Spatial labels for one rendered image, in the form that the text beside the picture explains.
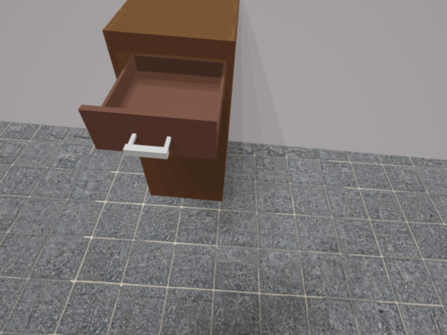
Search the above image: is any drawer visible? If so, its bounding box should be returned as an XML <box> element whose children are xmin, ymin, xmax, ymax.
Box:
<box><xmin>78</xmin><ymin>54</ymin><xmax>227</xmax><ymax>160</ymax></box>

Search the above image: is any handle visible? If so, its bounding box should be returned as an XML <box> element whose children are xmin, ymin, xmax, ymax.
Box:
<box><xmin>123</xmin><ymin>133</ymin><xmax>171</xmax><ymax>159</ymax></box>

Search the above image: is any cabinet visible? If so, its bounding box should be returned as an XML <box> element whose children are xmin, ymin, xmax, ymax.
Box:
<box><xmin>102</xmin><ymin>0</ymin><xmax>240</xmax><ymax>201</ymax></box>

